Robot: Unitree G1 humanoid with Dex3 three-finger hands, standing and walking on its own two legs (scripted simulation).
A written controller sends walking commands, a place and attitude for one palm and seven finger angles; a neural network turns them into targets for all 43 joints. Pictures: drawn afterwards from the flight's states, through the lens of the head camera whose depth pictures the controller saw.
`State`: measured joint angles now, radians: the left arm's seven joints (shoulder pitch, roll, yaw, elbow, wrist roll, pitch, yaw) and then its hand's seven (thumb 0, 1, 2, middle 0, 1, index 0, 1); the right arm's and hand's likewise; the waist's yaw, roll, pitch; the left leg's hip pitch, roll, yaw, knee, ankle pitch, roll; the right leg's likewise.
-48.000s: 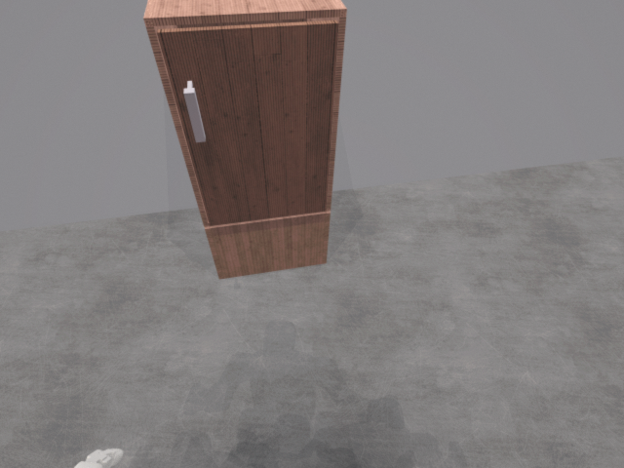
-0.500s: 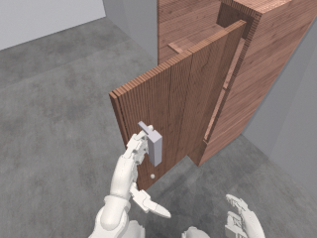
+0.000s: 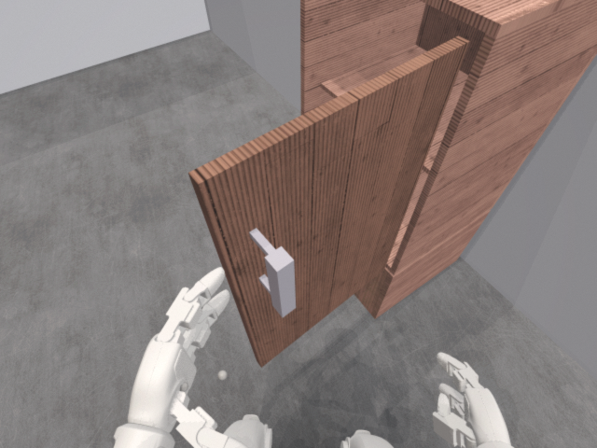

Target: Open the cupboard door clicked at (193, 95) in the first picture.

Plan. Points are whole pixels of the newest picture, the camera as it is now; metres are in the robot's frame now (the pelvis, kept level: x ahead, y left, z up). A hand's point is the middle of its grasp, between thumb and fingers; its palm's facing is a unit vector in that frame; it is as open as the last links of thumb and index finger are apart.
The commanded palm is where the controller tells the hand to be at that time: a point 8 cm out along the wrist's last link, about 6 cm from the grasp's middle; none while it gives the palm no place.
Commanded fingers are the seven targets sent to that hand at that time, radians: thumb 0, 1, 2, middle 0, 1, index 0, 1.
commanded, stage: slide the hand sideways off the handle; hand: left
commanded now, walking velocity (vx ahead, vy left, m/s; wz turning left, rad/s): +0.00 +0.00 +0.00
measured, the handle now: (271, 273) +0.32 +0.05 +0.07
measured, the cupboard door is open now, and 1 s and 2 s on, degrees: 94 94 94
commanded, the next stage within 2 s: draw the hand back to the body in 0.10 s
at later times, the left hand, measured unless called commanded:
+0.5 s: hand (166, 373) +0.19 +0.14 +0.11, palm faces -0.12 -0.99 -0.05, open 16.3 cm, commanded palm +0.16 +0.20 +0.12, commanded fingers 0.00 -0.50 0.30 -0.15 -0.30 -0.15 -0.30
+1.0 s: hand (43, 343) +0.20 +0.23 +0.16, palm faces +0.23 -0.91 -0.34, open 13.9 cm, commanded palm +0.15 +0.28 +0.20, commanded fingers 0.00 0.23 0.62 -0.18 -0.30 -0.18 -0.30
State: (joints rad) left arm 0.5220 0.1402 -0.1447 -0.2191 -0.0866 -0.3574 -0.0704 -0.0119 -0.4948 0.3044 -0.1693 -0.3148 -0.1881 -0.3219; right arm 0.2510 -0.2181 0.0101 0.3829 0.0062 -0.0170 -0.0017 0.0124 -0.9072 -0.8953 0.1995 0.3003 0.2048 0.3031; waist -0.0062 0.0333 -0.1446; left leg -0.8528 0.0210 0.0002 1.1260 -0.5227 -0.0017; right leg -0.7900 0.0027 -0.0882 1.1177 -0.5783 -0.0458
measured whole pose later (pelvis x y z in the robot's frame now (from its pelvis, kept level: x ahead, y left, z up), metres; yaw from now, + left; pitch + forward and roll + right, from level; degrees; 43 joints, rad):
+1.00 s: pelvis +0.02 +0.03 +0.06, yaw +0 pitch +2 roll -2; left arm 0.60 0.30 0.08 -0.47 -0.03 -0.01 0.12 -0.01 -0.09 0.48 -0.17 -0.31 -0.17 -0.30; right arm 0.26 -0.22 0.08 0.48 0.02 -0.07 -0.10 0.01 -0.91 -0.90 0.20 0.30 0.21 0.30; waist 0.04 0.05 -0.07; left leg -0.38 -0.01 0.02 0.72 -0.37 0.04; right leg -0.31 -0.01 -0.06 0.66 -0.39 0.01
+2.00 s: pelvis +0.01 +0.00 +0.09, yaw +0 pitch -3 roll -1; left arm 0.47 0.36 0.36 -0.39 -0.06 -0.10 0.11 0.01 0.89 0.90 -0.21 -0.31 -0.21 -0.30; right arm 0.18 -0.24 0.02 0.62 0.01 -0.06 -0.08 0.01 -0.91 -0.90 0.20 0.30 0.21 0.30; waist 0.04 0.07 0.01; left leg -0.16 0.03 0.02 0.45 -0.24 0.00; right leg -0.08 0.03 -0.07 0.38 -0.25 -0.03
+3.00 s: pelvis -0.10 +0.04 +0.07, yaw +1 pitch +3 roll -3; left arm 0.55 0.45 0.47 -0.56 -0.03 -0.22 0.16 0.01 0.89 0.90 -0.21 -0.31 -0.21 -0.30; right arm 0.18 -0.18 0.01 0.62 -0.02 -0.10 -0.07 0.01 -0.90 -0.89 0.20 0.30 0.21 0.30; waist 0.00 -0.01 -0.01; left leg -0.51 0.01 0.01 0.53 -0.08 0.05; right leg -0.25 0.08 0.02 0.64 -0.40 -0.01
